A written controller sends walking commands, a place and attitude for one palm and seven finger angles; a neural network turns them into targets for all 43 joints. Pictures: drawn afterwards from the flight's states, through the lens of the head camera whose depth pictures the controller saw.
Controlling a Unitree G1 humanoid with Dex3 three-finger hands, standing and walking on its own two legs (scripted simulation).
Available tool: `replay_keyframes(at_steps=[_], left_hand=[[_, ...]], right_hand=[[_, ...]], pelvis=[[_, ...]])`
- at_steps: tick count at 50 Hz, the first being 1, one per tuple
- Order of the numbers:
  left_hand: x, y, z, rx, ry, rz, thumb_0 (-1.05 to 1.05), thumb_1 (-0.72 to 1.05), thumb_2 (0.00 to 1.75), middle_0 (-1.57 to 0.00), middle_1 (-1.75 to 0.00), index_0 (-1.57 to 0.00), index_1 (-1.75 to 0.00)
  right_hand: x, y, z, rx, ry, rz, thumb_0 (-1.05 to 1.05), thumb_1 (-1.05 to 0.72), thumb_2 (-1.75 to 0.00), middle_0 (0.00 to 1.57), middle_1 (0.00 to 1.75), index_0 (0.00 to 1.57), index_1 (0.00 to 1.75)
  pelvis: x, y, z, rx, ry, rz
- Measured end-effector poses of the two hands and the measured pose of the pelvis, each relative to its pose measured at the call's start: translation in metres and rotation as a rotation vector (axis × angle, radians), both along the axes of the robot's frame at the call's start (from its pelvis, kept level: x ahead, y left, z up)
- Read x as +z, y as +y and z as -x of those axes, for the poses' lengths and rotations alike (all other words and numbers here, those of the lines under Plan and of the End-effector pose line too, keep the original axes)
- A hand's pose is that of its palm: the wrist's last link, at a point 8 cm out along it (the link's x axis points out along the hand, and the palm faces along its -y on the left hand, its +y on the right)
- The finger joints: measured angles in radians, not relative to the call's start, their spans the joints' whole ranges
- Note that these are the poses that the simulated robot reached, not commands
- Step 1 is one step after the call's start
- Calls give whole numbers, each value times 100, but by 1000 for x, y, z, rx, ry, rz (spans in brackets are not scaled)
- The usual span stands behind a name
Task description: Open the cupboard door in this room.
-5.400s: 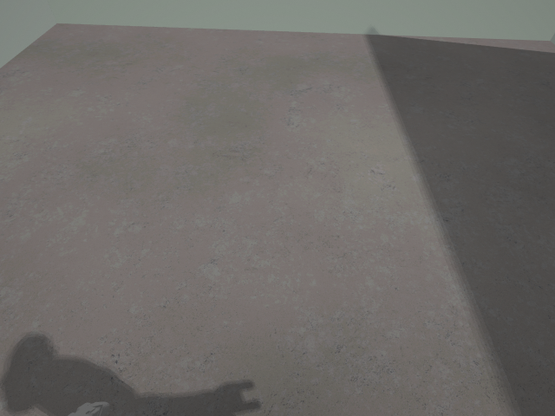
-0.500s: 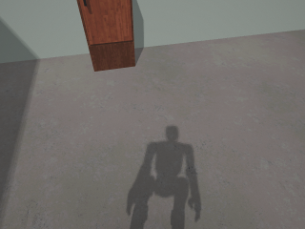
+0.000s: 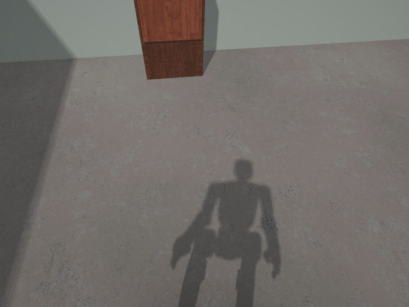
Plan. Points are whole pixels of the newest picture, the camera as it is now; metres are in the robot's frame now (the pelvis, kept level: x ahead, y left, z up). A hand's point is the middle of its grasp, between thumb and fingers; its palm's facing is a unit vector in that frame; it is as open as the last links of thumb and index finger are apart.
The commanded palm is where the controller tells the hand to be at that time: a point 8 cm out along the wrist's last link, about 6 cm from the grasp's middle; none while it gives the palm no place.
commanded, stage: turn or walk to find it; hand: left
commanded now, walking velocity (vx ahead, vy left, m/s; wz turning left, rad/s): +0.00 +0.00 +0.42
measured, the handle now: out of the picture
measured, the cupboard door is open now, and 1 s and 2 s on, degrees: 0 0 0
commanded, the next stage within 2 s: stand and wait in 1.52 s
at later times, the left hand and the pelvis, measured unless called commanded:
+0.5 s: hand out of the picture +0.02 +0.15 -0.13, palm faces +0.23 -0.93 -0.29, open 7.4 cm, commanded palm none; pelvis +0.00 -0.05 +0.01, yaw +14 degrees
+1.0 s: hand out of the picture -0.07 +0.20 -0.16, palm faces +0.47 -0.85 -0.24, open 7.4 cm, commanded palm none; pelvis -0.02 -0.01 +0.01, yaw +26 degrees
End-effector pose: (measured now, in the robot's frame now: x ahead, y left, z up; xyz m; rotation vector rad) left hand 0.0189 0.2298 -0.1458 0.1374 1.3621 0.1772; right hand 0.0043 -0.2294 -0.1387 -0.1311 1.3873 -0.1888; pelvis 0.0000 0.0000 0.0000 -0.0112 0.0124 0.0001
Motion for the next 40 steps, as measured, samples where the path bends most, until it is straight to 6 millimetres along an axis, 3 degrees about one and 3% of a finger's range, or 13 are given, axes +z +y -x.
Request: replay_keyframes(at_steps=[7, 12, 16, 22, 28, 34, 40], left_hand=[[14, 14, -24, 15, -68, -55, 0, 90, 90, -20, -30, -20, -30], [34, 5, -40, 40, -166, -94, 0, 90, 90, -20, -30, -20, -30], [42, -8, -35, 65, -218, -131, 0, 90, 90, -20, -30, -20, -30], [49, -26, -4, 124, -174, -132, 0, 90, 90, -20, -30, -20, -30], [40, -42, 40, 207, -94, -97, 0, 90, 90, -20, -30, -20, -30], [24, -46, 101, 313, 26, -50, 0, 90, 90, -20, -30, -20, -30], [0, -29, 149, 409, 116, -13, 0, 90, 90, -20, -30, -20, -30]], right_hand=[[7, -14, -40, 70, -86, 21, 0, -90, -90, 20, 30, 20, 30], [5, -35, -61, 133, -112, 9, 0, -90, -90, 20, 30, 20, 30], [-2, -55, -78, 170, -127, -4, 0, -90, -90, 20, 30, 20, 30], [3, -69, -105, 226, -136, -8, 0, -90, -90, 20, 30, 20, 30], [4, -60, -128, 312, -110, -6, 0, -90, -90, 19, 30, 20, 30], [8, -23, -161, 423, -132, -4, 1, -91, -90, 19, 30, 20, 30], [16, 26, -192, 530, -240, 5, 0, -90, -90, 20, 30, 20, 30]], pelvis=[[4, -7, 2, 57, 24, -5], [8, -24, 4, 116, 34, -8], [4, -41, 5, 156, 16, -26], [12, -52, 1, 219, -15, -60], [12, -53, 0, 279, -19, -67], [8, -41, 3, 332, -15, -46], [-5, -20, 9, 384, -18, -32]])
